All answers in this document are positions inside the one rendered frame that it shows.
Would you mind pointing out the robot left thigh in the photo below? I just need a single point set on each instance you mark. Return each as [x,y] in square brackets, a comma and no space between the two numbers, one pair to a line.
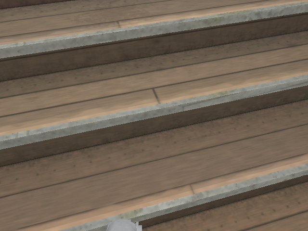
[124,224]

